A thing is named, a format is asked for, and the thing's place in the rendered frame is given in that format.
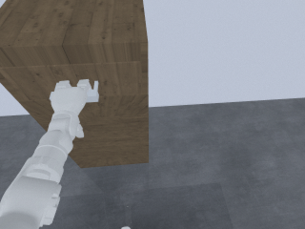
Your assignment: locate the handle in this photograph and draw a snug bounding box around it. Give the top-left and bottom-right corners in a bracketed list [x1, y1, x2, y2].
[50, 80, 99, 103]

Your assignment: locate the cabinet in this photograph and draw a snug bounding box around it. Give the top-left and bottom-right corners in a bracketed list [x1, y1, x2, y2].
[0, 0, 149, 169]

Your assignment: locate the left robot hand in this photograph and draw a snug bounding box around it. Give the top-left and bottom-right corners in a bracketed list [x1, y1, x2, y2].
[51, 79, 92, 138]

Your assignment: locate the drawer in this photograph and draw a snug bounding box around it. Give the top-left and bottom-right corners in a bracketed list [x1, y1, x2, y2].
[0, 61, 142, 100]

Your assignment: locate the left robot upper arm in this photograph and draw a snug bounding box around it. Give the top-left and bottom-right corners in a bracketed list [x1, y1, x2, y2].
[0, 176, 62, 229]

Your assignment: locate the robot left forearm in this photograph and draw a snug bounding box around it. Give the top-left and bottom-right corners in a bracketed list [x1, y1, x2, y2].
[0, 110, 79, 216]

